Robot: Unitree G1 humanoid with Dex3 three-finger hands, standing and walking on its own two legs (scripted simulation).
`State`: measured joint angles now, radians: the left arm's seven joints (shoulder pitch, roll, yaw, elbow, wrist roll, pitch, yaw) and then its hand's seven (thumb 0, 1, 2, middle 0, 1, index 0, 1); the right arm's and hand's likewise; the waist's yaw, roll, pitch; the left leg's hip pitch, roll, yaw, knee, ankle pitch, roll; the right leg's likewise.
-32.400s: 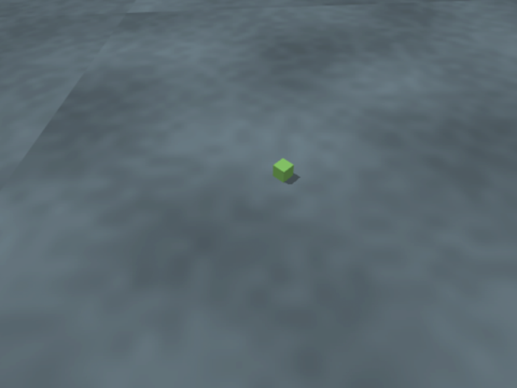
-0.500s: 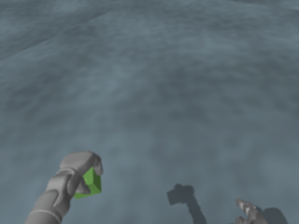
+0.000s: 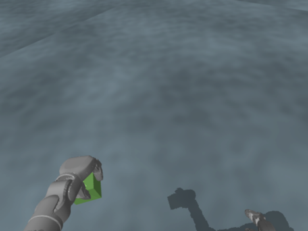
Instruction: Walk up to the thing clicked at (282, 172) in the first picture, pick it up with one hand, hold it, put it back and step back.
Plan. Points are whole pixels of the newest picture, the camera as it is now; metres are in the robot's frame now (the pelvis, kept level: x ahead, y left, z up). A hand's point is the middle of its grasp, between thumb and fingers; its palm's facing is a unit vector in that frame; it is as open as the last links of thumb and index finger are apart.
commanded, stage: crouch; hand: left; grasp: from above
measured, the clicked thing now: (84, 184) +0.30 +0.25 -0.09
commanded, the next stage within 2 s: lower in 1.80 s
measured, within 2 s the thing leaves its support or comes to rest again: neither
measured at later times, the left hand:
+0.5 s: hand (91, 196) +0.32 +0.27 -0.24, palm faces -0.43 +0.03 -0.90, open 7.1 cm
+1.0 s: hand (101, 206) +0.35 +0.30 -0.47, palm faces -0.48 -0.03 -0.88, open 6.9 cm
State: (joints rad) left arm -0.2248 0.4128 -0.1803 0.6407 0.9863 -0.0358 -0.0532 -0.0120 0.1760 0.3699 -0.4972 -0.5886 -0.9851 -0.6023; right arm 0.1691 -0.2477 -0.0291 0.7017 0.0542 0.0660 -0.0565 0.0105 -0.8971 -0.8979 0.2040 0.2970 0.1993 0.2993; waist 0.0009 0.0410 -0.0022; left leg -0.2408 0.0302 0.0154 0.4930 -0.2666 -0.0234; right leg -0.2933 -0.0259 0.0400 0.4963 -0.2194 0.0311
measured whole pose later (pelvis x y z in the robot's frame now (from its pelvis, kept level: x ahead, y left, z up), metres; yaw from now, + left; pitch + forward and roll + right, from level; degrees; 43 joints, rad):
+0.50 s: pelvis -0.05 +0.01 -0.13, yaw +1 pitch +23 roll -2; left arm -0.57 0.49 -0.05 1.16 1.20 -0.14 0.34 -0.02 0.23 0.34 -0.43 -0.63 -0.97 -0.67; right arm 0.21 -0.28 -0.08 0.73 -0.02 0.03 0.00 0.01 -0.90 -0.90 0.20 0.30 0.20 0.30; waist -0.10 0.00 -0.14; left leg -1.20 0.03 -0.05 1.32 -0.54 -0.02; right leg -1.21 -0.02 0.01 1.26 -0.46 0.04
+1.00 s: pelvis -0.07 +0.02 -0.31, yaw +0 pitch +38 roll -6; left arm -0.76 0.65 0.11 1.22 1.26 -0.25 0.31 -0.02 0.22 0.34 -0.44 -0.64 -1.00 -0.70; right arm 0.19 -0.24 -0.02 0.74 -0.08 -0.04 0.08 0.00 -0.90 -0.90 0.21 0.30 0.20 0.30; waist -0.18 0.03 -0.15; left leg -1.96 -0.02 -0.10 1.99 -0.69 -0.01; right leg -1.93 -0.03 0.00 1.89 -0.61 0.06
